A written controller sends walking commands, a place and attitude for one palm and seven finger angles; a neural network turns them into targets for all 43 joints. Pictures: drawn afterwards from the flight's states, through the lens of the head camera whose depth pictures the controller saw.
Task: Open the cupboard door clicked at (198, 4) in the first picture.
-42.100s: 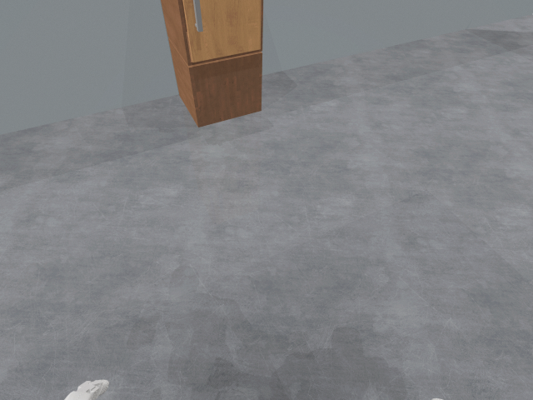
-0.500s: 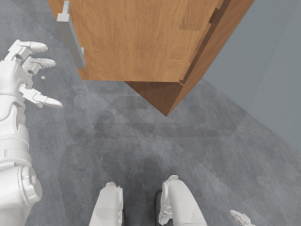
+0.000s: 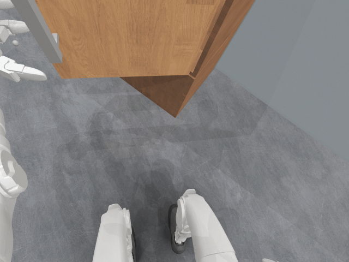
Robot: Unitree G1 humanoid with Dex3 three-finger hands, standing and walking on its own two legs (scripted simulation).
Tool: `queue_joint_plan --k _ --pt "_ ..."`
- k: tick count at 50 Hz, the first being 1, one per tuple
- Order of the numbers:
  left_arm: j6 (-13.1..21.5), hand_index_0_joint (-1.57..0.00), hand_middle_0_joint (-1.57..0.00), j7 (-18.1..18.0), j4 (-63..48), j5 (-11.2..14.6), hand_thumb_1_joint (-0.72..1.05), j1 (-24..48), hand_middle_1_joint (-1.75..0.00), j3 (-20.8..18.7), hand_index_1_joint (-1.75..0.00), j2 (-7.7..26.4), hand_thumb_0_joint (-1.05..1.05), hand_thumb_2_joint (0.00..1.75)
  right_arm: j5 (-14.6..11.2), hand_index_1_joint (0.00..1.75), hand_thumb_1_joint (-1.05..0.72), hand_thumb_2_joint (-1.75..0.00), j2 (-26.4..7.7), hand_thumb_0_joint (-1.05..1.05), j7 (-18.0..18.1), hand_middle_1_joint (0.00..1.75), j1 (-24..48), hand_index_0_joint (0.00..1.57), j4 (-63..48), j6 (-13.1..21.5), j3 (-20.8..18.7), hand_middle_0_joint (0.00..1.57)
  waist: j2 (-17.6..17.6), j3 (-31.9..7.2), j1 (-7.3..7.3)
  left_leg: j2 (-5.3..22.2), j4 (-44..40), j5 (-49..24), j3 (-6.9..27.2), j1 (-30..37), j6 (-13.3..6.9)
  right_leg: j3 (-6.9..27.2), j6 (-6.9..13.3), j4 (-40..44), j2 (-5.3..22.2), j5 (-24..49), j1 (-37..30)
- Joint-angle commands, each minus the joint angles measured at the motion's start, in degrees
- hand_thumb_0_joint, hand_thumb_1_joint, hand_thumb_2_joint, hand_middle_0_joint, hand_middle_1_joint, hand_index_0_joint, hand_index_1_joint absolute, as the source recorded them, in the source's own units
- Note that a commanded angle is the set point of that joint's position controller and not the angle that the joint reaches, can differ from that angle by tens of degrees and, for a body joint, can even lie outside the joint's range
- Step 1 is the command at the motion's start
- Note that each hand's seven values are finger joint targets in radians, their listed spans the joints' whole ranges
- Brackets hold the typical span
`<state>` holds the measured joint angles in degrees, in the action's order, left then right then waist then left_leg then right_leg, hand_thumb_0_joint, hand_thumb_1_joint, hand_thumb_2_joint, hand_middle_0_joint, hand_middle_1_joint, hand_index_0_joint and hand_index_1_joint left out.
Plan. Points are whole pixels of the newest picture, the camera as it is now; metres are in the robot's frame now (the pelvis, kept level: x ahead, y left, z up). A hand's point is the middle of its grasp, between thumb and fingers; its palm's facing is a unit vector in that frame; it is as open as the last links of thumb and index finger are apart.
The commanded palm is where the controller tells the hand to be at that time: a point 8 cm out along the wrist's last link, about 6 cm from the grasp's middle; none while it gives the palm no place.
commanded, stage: move the hooked fingers beside the handle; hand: left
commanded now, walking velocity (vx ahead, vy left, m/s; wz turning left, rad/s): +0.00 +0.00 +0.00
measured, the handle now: (40, 20) +0.59 +0.21 +0.05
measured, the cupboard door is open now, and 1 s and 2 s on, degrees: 43 43 43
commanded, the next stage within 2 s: slide the fingers in behind the handle in 1.12 s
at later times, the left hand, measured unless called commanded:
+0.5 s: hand (17, 44) +0.54 +0.25 +0.04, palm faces +0.01 -1.00 -0.02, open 14.0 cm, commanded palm +0.53 +0.27 +0.05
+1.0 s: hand (19, 49) +0.54 +0.24 +0.04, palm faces +0.00 -1.00 +0.00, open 14.0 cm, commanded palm +0.52 +0.27 +0.05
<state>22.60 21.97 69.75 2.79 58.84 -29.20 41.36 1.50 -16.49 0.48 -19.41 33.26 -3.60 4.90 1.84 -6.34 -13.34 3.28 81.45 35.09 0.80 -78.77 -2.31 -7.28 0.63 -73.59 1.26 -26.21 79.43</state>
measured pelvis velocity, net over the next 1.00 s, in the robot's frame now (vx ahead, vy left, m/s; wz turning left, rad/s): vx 0.01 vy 0.01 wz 0.00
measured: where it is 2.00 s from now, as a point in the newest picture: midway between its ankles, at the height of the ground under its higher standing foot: (154, 247)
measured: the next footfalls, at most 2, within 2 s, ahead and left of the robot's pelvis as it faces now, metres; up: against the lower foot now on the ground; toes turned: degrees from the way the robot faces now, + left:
none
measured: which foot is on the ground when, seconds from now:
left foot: down 0.00-1.00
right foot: down 0.00-1.00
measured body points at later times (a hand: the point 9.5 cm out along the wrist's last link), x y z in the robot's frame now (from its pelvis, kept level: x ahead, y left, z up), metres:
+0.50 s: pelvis +0.01 +0.00 +0.01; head +0.20 +0.05 +0.41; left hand +0.54 +0.30 +0.05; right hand +0.03 -0.27 -0.09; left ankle +0.01 +0.09 -0.59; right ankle +0.07 -0.12 -0.59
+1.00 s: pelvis +0.01 +0.01 +0.01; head +0.20 +0.05 +0.41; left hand +0.53 +0.30 +0.04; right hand +0.03 -0.26 -0.09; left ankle +0.01 +0.09 -0.59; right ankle +0.07 -0.12 -0.59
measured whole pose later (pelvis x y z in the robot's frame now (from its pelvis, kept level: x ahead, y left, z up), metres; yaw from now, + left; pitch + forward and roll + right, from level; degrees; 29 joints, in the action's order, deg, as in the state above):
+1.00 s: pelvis +0.01 +0.01 +0.01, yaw +0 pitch +32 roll -6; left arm 21.7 21.6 67.3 4.1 54.8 -27.2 37.1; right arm 1.3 -15.7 -0.4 -18.9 33.0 -5.5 4.5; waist 1.7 -7.4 -12.2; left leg 3.1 79.4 35.3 1.1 -75.9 -2.5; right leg -7.4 0.2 -71.2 1.1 -26.3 76.2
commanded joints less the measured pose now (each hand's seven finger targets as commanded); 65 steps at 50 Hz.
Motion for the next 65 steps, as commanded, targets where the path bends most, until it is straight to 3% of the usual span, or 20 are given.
queue_joint_plan --k 1,8,12,16,19,22,23,25,29,33,38,39,40,42,44,49,52,55,62,65 --pt "3.6 -0.3 -0.3 0.3 -11.9 1.5 -0.5 20.0 -1.2 -3.7 -1.2 19.0 0.0 0.3 0.2 0.3 -0.9 -0.9 -12.4 0.0 0.5 0.3 -12.3 0.2 -2.3 -0.2 -4.2 0.2 12.4 -37.2 1.03 -1.0 -9.3 -29.8 5.1 25.0 0.7 4.1 0.7 5.3 -3.1 14.7 -20.2" --pt "3.3 -0.3 -0.3 1.1 -20.2 2.8 -0.5 17.1 -1.2 -2.9 -1.2 16.0 0.0 0.3 -0.1 0.3 -0.9 -0.9 -11.9 0.0 -0.4 0.3 -12.6 0.2 -2.7 -1.2 -5.2 0.2 15.9 -41.0 2.41 -0.5 -10.8 -35.0 6.0 32.3 1.4 3.8 0.6 6.6 -3.2 16.5 -20.4" --pt "3.1 -0.3 -0.3 0.3 -19.0 3.6 -0.5 18.9 -1.2 -1.4 -1.2 13.1 0.0 0.3 -0.3 0.3 -0.9 -0.9 -11.5 0.0 -0.3 0.3 -12.6 0.2 -1.4 -1.1 -5.3 0.2 13.1 -35.5 0.63 -0.6 -11.5 -31.2 5.8 30.5 0.9 3.6 0.4 8.0 -3.3 14.6 -19.3" --pt "3.2 -0.3 -0.3 -1.0 -15.5 2.1 -0.5 19.8 -1.2 -0.1 -1.2 12.5 0.0 0.3 0.0 0.3 -0.9 -0.9 -11.6 0.0 0.0 0.3 -12.7 0.2 -0.5 -0.9 -4.9 0.2 13.0 -31.2 0.03 -0.5 -12.1 -28.7 6.1 29.6 1.1 3.3 0.7 8.2 -3.3 11.9 -16.8" --pt "3.2 -0.3 -0.3 -1.5 -12.4 1.6 -0.5 19.8 -1.2 2.9 -1.2 8.8 0.0 0.3 0.2 0.3 -0.9 -0.9 -11.5 0.0 -0.1 0.3 -12.2 0.2 -0.5 -0.8 -4.8 0.2 12.4 -28.6 -1.01 -0.7 -12.2 -26.6 6.1 28.8 1.2 3.0 0.8 8.3 -3.3 10.1 -14.3" --pt "4.0 -0.3 -0.3 -1.5 -12.4 1.9 -0.5 19.8 -1.2 0.8 -1.2 11.5 0.0 0.3 0.3 0.3 -0.9 -0.9 -11.7 0.0 0.0 0.3 -12.1 0.2 -1.2 -0.9 -4.8 0.2 12.5 -31.2 -0.31 -0.9 -11.5 -29.0 5.8 28.7 1.2 3.2 0.9 7.5 -3.2 12.1 -16.3" --pt "4.3 -0.3 -0.3 -1.4 -13.2 1.8 -0.5 18.3 -1.2 -1.3 -1.2 13.9 0.0 0.3 0.3 0.3 -0.9 -0.9 -11.8 0.0 0.1 0.3 -12.2 0.2 -1.6 -1.0 -4.8 0.2 13.0 -33.5 0.93 -1.0 -11.1 -31.1 5.5 28.8 1.3 3.5 1.0 7.0 -3.1 13.9 -18.4" --pt "4.9 -0.3 -0.3 -1.2 -14.0 2.0 -0.5 16.1 -1.2 -1.7 -1.2 13.5 0.0 0.3 0.3 0.3 -0.9 -0.9 -11.5 0.0 -0.2 0.3 -12.0 0.2 -2.2 -1.2 -4.9 0.2 14.6 -35.8 1.87 -0.9 -10.7 -34.8 5.6 30.7 1.7 3.6 1.1 6.3 -3.1 16.0 -18.6" --pt "4.6 -0.3 -0.3 -1.0 -14.0 2.3 -0.5 14.7 -1.2 -2.9 -1.2 15.2 0.0 0.3 0.0 0.3 -0.9 -0.9 -11.5 0.0 -0.3 0.3 -11.3 0.2 -3.1 -1.7 -4.8 0.2 9.8 -33.6 1.55 -1.1 -10.5 -30.9 4.3 25.2 0.7 4.3 0.5 6.9 -3.2 17.1 -22.8" --pt "5.6 -0.3 -0.3 -0.5 -18.3 2.5 -0.5 17.3 -1.2 -4.3 -1.2 17.7 0.0 0.3 -0.2 0.3 -0.9 -0.9 -11.5 0.0 -0.1 0.3 -10.9 0.2 -3.0 -1.5 -4.8 0.2 13.1 -37.3 2.03 -1.0 -10.2 -32.0 4.6 27.4 0.9 4.5 0.6 6.3 -3.2 17.4 -22.9" --pt "6.0 -0.3 -0.3 0.7 -21.3 3.6 -0.5 18.8 -1.2 -0.5 -1.2 12.2 0.0 0.3 -0.1 0.3 -0.9 -0.9 -11.6 0.0 -0.3 0.3 -11.6 0.2 -1.3 -1.3 -5.5 0.2 15.7 -39.9 0.97 -0.4 -10.5 -37.5 6.5 35.6 2.0 3.5 0.6 7.0 -3.3 16.6 -18.5" --pt "5.4 -0.3 -0.3 1.0 -19.9 3.7 -0.5 17.6 -1.2 -0.1 -1.2 11.4 0.0 0.3 -0.2 0.3 -0.9 -0.9 -11.6 0.0 -0.2 0.3 -11.8 0.2 -1.0 -1.3 -5.6 0.2 15.7 -38.6 1.21 -0.3 -10.9 -37.9 6.9 36.1 2.3 3.2 0.6 7.3 -3.3 15.8 -17.6" --pt "4.7 -0.3 -0.3 1.4 -18.8 4.0 -0.5 17.8 -1.2 2.6 -1.2 7.9 0.0 0.3 -0.2 0.3 -0.9 -0.9 -11.4 0.0 -0.3 0.3 -12.1 0.2 -0.7 -1.3 -5.7 0.2 15.4 -37.5 0.13 -0.1 -10.8 -38.8 7.3 37.0 2.2 2.9 0.6 7.4 -3.4 15.5 -15.7" --pt "2.7 -0.3 -0.3 1.6 -14.3 3.9 -0.5 16.4 -1.2 3.5 -1.2 6.1 0.0 0.3 -0.3 0.3 -0.9 -0.9 -11.5 0.0 -0.2 0.3 -12.0 0.2 -0.2 -1.6 -5.5 0.2 13.2 -33.0 -0.03 -0.2 -11.2 -34.4 6.9 33.8 1.9 2.6 0.5 8.0 -3.3 13.5 -14.8" --pt "1.3 -0.3 -0.3 0.9 -11.4 3.7 -0.5 17.2 -1.2 3.0 -1.2 7.0 0.0 0.3 -0.3 0.3 -0.9 -0.9 -11.7 0.0 0.1 0.3 -11.9 0.2 -0.5 -1.7 -5.2 0.2 9.8 -29.4 -0.78 -0.7 -11.5 -29.0 6.1 28.4 1.1 2.8 0.5 8.1 -3.3 12.5 -15.9" --pt "4.7 -0.3 -0.3 -1.8 -16.6 2.3 -0.5 17.7 -1.2 -1.4 -1.2 13.2 0.0 0.3 0.2 0.3 -0.9 -0.9 -11.2 0.0 -0.1 0.3 -11.5 0.2 -1.9 -1.5 -4.9 0.2 13.1 -35.0 1.7 -1.0 -10.8 -32.3 5.4 29.3 1.6 3.7 0.9 6.8 -3.2 15.1 -19.1" --pt "7.0 -0.3 -0.3 -2.8 -18.4 1.9 -0.5 18.1 -1.2 -1.9 -1.2 14.1 0.0 0.3 0.3 0.3 -0.9 -0.9 -11.1 0.0 -0.6 0.3 -10.9 0.2 -2.1 -1.4 -4.9 0.2 14.4 -34.9 1.88 -0.8 -11.2 -33.1 5.6 30.6 2.0 3.6 1.1 6.7 -3.4 15.0 -19.4" --pt "6.7 -0.3 -0.3 -2.5 -16.7 1.8 -0.5 17.1 -1.2 -3.3 -1.2 15.9 0.0 0.3 0.1 0.3 -0.9 -0.9 -11.2 0.0 -0.5 0.3 -10.9 0.2 -2.4 -1.4 -4.8 0.2 12.4 -34.7 1.89 -1.0 -10.8 -30.6 4.9 27.3 1.1 4.2 1.0 6.6 -3.4 15.6 -22.1" --pt "4.7 -0.3 -0.3 0.2 -15.8 3.1 -0.5 16.0 -1.2 0.3 -1.2 11.2 0.0 0.3 -0.4 0.3 -0.9 -0.9 -11.6 0.0 -0.2 0.3 -10.9 0.2 -2.0 -1.6 -5.0 0.2 12.0 -33.9 1.23 -0.8 -11.8 -29.3 5.5 29.2 1.3 3.6 0.6 7.7 -3.3 13.4 -19.5" --pt "4.9 -0.3 -0.3 0.3 -17.1 4.2 -0.5 19.2 -1.2 2.7 -1.2 7.4 0.0 0.3 -0.3 0.3 -0.9 -0.9 -11.3 0.0 0.0 0.3 -11.2 0.2 -1.3 -1.0 -5.3 0.2 11.2 -33.9 -0.23 -0.9 -11.5 -28.0 5.9 29.4 1.0 3.6 0.6 7.8 -3.3 13.0 -18.3"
